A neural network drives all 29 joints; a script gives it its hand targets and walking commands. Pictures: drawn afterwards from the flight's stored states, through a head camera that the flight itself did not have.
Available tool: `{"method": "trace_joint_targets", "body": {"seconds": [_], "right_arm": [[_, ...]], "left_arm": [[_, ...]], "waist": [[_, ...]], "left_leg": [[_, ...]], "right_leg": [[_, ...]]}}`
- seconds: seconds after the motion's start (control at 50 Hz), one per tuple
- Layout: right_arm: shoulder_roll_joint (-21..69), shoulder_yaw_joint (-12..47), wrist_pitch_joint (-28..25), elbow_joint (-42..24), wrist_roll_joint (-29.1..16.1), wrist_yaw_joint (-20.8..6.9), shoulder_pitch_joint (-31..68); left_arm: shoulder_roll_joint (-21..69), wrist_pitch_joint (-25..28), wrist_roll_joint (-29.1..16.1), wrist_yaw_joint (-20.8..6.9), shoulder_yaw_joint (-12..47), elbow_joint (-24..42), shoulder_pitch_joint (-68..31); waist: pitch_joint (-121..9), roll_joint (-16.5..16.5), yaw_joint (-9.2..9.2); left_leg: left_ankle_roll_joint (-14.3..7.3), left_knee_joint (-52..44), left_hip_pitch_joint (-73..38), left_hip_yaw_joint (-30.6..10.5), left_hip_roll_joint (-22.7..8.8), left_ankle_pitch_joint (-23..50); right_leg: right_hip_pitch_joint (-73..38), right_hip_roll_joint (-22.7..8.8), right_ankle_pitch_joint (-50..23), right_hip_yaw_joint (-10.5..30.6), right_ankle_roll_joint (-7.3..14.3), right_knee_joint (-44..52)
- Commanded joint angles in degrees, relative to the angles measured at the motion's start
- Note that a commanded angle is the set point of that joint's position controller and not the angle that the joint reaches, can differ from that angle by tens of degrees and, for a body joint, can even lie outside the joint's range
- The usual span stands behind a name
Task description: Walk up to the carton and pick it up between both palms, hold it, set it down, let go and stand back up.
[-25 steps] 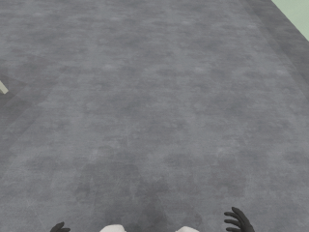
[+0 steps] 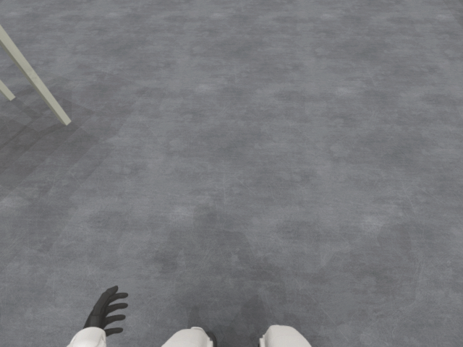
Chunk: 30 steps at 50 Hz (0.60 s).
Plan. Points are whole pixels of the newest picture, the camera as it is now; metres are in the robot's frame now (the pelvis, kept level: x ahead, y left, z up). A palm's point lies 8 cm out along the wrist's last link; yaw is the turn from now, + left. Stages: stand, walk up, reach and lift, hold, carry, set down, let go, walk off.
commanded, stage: walk up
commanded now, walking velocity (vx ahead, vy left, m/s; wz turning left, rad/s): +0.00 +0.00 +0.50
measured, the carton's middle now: out of the picture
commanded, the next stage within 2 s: none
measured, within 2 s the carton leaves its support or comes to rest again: neither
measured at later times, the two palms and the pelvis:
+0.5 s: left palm out of the picture -0.06 +0.25 -0.13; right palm (359, 331) +0.13 -0.23 -0.11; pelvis -0.05 -0.01 +0.00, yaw +19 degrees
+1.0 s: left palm (37, 346) +0.14 +0.33 -0.08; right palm (354, 342) +0.12 -0.21 -0.11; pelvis +0.07 +0.03 +0.01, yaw +30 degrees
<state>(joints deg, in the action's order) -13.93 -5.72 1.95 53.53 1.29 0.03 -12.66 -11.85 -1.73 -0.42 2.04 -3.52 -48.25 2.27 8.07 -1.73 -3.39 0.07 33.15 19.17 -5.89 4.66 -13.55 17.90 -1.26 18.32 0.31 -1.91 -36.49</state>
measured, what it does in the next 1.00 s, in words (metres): steps on the spot, turning left: left foot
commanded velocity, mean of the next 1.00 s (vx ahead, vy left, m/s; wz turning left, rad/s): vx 0.28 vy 0.00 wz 0.50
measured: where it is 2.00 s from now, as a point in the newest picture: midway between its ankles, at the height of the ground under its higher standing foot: (151, 260)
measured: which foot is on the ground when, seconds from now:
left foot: down 0.00-0.00, up 0.02-0.46, down 0.48-1.00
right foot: down 0.00-0.52, up 0.54-1.00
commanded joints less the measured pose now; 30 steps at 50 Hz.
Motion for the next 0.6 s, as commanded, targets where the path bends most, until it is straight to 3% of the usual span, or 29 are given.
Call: {"method": "trace_joint_targets", "body": {"seconds": [0.0,0.02,0.04,0.08,0.1,0.12,0.2,0.26,0.3,0.4,0.42,0.44,0.46,0.48,0.5,0.52,0.54,0.56,0.58], "right_arm": [[-3.9,-0.8,-0.3,-5.8,-0.7,0.9,-0.1],[-6.6,-1.7,0.5,-6.0,0.4,1.6,1.1],[-8.2,-1.8,1.0,-5.7,0.8,1.2,2.2],[-8.1,-2.2,1.0,-3.1,0.4,-0.6,-0.6],[-7.3,-2.5,1.1,-1.6,0.4,-1.3,-2.9],[-6.4,-2.1,1.3,-1.3,0.4,-1.5,-2.9],[-4.9,-0.6,1.8,-2.9,-0.4,-1.5,1.0],[-4.9,-0.5,2.0,-2.8,-0.7,-1.5,2.2],[-5.0,0.0,2.0,-3.7,-0.7,-1.6,4.3],[-4.3,1.1,0.7,-3.9,-0.9,-1.7,3.9],[-4.0,1.4,0.5,-2.8,-1.0,-1.8,2.7],[-4.2,1.4,-0.1,-1.5,-1.3,-1.8,-0.3],[-5.9,1.0,-0.9,-0.4,-1.3,-1.6,-3.5],[-11.1,-0.3,-1.7,-0.2,-1.0,-1.2,-5.8],[-15.6,-1.1,-1.7,-1.0,-0.9,-0.7,-4.0],[-15.0,-1.4,-0.8,0.1,-1.9,-2.1,-9.3],[-12.5,-1.3,-0.1,-2.1,-1.6,-2.4,-3.7],[-9.9,-0.2,-0.2,-4.2,-1.3,-2.4,1.5],[-8.0,0.9,-1.1,-4.4,-1.2,-1.8,3.4]], "left_arm": [[-16.4,1.9,1.1,0.7,-3.8,0.8,10.3],[-16.8,1.3,1.9,0.2,-4.6,0.6,8.0],[-13.9,0.7,2.7,-0.1,-4.2,1.4,4.9],[-7.8,0.5,2.7,0.2,-2.3,4.8,0.2],[-7.1,0.8,2.6,0.5,-2.0,5.6,-0.3],[-7.4,1.2,2.4,0.5,-2.1,5.2,1.1],[-7.6,2.2,2.4,-0.3,-2.6,2.5,7.2],[-8.4,2.7,2.5,-0.4,-1.7,2.9,7.5],[-9.9,2.9,2.8,-0.4,-2.1,2.6,9.0],[-13.0,2.0,2.8,-0.5,-2.9,2.5,11.5],[-13.2,1.8,2.4,-0.8,-3.4,2.0,12.6],[-13.6,1.5,2.2,-1.0,-3.6,2.2,12.5],[-13.2,1.0,2.2,-1.2,-3.6,2.2,13.3],[-10.3,0.9,1.9,-1.7,-3.0,3.7,13.2],[-6.1,0.2,1.9,-1.6,-1.8,5.5,11.7],[-6.9,0.0,1.6,-2.3,-1.3,7.1,5.9],[-8.3,-0.2,2.1,-3.0,-1.9,10.4,-3.8],[-9.7,0.0,2.2,-3.9,-2.2,11.9,-7.3],[-10.1,0.7,2.5,-4.7,-2.6,9.3,-3.7]], "waist": [[-15.6,18.2,4.6],[-13.7,20.7,5.53],[-9.8,22.5,4.61],[-4.9,15.5,1.47],[-5.5,14.9,0.64],[-5.9,14.7,1.18],[-5.2,16.2,3.14],[-6.9,15.3,3.0],[-7.6,15.6,3.89],[-13.6,14.8,4.57],[-14.0,14.3,3.62],[-15.1,12.3,2.01],[-15.2,6.2,0.39],[-14.7,-9.4,-0.29],[-11.1,-19.8,0.79],[-14.7,-23.9,-3.7],[-3.7,-26.3,-4.97],[0.6,-20.7,-3.35],[-1.6,-16.0,-0.85]], "left_leg": [[1.0,19.5,17.0,0.1,1.5,-21.9],[1.5,27.1,15.7,1.3,-3.0,-22.2],[1.7,31.5,13.8,0.8,-5.2,-20.0],[2.1,33.3,12.3,0.1,-4.9,-12.5],[2.7,34.4,11.7,1.3,-4.4,-10.5],[3.2,36.1,11.5,2.5,-4.0,-9.2],[4.6,33.6,13.3,4.7,-5.2,-7.5],[4.8,28.1,11.1,4.8,-6.4,-7.7],[4.7,21.6,10.3,5.7,-7.3,-10.3],[3.1,6.2,2.4,8.2,-7.8,-14.4],[2.2,0.8,-0.6,9.5,-7.1,-12.5],[1.4,-7.3,-6.1,9.9,-6.9,-5.6],[1.0,-16.6,-13.2,7.2,-8.8,4.9],[-1.4,-19.7,-21.5,-7.3,-19.6,13.2],[-6.0,-17.1,-23.0,-18.7,-29.0,30.7],[-12.0,-24.5,-14.2,-24.5,-26.2,-42.6],[-13.3,-30.3,-4.9,-29.8,-26.4,-53.1],[-11.5,-31.1,-4.6,-24.3,-23.5,-42.9],[-9.3,-28.9,-11.9,-17.3,-19.8,-28.9]], "right_leg": [[-23.5,-26.2,-14.0,22.9,5.1,20.5],[-13.7,-30.8,-4.4,26.2,11.2,23.1],[-6.9,-29.5,4.7,25.0,13.0,26.1],[-5.6,-19.0,-1.7,9.2,6.9,24.5],[-6.8,-16.1,-7.9,4.4,4.9,22.6],[-7.1,-15.4,-12.8,2.6,4.7,21.6],[-10.6,-15.4,-21.2,1.3,7.1,19.9],[-8.7,-17.8,-15.8,-0.4,8.7,21.5],[-11.0,-19.3,-18.8,0.1,9.8,20.5],[-16.3,-21.6,-31.1,-2.5,9.8,14.7],[-15.9,-21.9,-32.8,-3.7,9.5,12.7],[-14.1,-20.8,-31.3,-5.7,7.8,9.6],[-8.6,-18.2,-25.6,-8.9,4.5,3.7],[5.7,-12.0,-4.2,-12.7,0.3,-8.2],[19.5,-5.2,20.0,-11.9,-2.7,-17.5],[16.9,-7.2,16.8,-7.0,-2.3,-18.4],[24.1,-6.1,12.7,-5.6,-3.5,-23.6],[25.3,-7.1,6.2,-2.6,-3.3,-24.9],[26.2,-7.3,-0.3,-0.5,-2.8,-23.4]]}}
